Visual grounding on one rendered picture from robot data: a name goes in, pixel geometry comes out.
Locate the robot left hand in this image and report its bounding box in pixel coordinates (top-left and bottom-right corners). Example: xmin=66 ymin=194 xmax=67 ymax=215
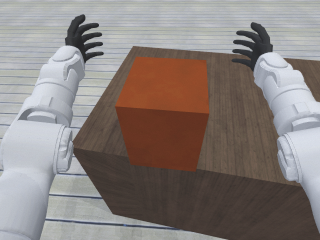
xmin=65 ymin=14 xmax=104 ymax=64

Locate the robot left upper arm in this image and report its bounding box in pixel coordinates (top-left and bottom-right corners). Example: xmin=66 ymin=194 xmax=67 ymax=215
xmin=0 ymin=120 xmax=74 ymax=240

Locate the robot right hand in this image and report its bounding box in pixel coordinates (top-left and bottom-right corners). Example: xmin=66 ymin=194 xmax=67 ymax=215
xmin=231 ymin=22 xmax=273 ymax=72

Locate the right robot forearm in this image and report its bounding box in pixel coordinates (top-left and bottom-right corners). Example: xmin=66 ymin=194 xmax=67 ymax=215
xmin=253 ymin=52 xmax=320 ymax=137

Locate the pedestal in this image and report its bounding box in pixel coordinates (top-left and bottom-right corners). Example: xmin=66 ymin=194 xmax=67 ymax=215
xmin=72 ymin=46 xmax=320 ymax=240

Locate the carton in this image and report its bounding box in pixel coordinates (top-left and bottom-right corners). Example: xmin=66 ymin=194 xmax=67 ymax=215
xmin=115 ymin=56 xmax=210 ymax=172

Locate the left robot forearm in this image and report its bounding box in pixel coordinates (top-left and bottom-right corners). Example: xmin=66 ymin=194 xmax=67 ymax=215
xmin=0 ymin=45 xmax=85 ymax=169

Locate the robot right upper arm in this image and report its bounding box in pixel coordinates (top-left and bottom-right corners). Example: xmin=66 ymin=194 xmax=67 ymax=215
xmin=277 ymin=127 xmax=320 ymax=234

